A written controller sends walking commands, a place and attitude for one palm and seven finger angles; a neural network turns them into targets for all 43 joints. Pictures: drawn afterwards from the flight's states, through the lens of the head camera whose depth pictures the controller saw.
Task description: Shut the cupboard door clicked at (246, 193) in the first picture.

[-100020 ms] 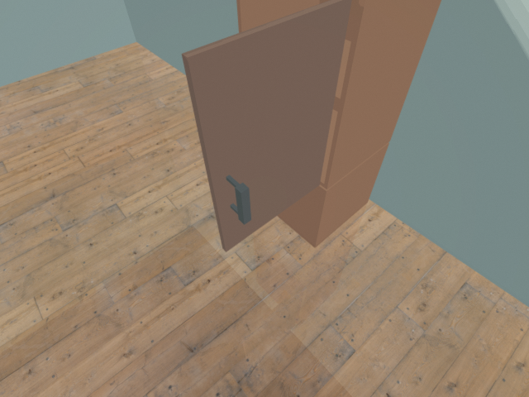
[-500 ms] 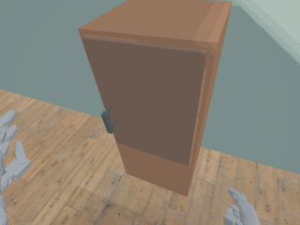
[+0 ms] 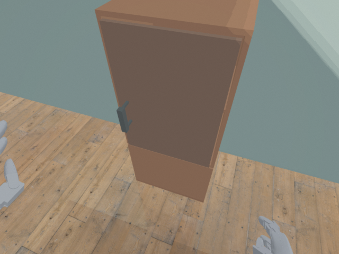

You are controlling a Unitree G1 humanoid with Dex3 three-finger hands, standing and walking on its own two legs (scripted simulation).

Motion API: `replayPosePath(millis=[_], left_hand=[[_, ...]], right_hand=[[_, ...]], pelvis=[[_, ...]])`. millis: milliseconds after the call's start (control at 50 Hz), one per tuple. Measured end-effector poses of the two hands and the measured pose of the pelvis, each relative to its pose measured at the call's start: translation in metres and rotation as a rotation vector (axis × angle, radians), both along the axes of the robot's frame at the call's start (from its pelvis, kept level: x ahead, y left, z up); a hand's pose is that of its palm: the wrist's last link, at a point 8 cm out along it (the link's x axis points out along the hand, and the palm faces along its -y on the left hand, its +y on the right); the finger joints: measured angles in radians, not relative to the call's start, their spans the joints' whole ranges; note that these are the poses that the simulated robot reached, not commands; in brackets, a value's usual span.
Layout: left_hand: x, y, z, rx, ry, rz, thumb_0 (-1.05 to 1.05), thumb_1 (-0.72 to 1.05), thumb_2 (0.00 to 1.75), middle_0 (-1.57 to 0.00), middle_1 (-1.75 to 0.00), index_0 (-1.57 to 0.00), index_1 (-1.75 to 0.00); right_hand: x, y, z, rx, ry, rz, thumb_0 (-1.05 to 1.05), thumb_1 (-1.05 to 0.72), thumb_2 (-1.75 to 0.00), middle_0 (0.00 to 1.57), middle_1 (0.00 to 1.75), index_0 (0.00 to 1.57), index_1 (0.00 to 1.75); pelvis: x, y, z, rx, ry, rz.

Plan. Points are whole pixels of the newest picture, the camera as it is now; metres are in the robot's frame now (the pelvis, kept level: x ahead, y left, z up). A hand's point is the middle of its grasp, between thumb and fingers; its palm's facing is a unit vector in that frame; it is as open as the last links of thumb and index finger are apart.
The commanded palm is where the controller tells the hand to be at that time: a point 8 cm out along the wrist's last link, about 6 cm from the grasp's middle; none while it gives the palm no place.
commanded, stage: step back with the hand held close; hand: left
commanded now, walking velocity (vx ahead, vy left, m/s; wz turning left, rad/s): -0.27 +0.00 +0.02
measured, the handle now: (125, 116) +0.64 +0.22 -0.11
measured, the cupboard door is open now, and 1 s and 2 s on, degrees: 0 0 0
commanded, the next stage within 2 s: stop stepping back and stand still in 0.58 s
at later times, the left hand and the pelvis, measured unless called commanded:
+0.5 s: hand out of the picture +0.08 +0.30 +0.18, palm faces +0.58 -0.72 -0.39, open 7.5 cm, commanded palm -0.02 +0.32 +0.18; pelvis -0.11 +0.00 -0.01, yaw +9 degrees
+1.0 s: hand out of the picture -0.02 +0.28 +0.17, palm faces +0.41 -0.83 -0.38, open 7.5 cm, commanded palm -0.10 +0.32 +0.18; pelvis -0.24 +0.02 +0.00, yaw +0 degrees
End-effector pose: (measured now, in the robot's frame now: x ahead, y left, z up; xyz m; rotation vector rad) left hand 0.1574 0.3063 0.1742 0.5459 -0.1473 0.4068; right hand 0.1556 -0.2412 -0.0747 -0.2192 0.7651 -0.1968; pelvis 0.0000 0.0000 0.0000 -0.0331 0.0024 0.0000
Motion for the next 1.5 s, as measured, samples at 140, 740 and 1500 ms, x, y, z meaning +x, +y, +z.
replayPosePath(millis=[140,740,1500], left_hand=[[-0.043,0.006,0.000,0.037,-0.074,0.039,0.02,0.88,0.90,-0.22,-0.30,-0.21,-0.30],[-0.235,0.013,0.027,0.088,-0.245,0.085,0.01,0.88,0.90,-0.22,-0.30,-0.21,-0.30],[-0.247,-0.001,0.006,-0.032,-0.147,-0.064,0.02,0.88,0.90,-0.21,-0.30,-0.21,-0.30]], right_hand=[[-0.024,0.006,-0.005,-0.037,0.013,0.084,0.02,-0.90,-0.90,0.20,0.30,0.20,0.30],[-0.132,0.053,-0.011,0.023,-0.012,0.240,0.02,-0.90,-0.90,0.20,0.30,0.20,0.30],[-0.298,0.002,-0.012,-0.051,0.057,-0.026,0.02,-0.90,-0.90,0.20,0.30,0.20,0.30]], pelvis=[[-0.030,-0.004,-0.008,-0.008,-0.009,0.092],[-0.171,0.007,-0.012,0.031,-0.009,0.076],[-0.253,0.021,-0.003,0.037,-0.026,-0.014]])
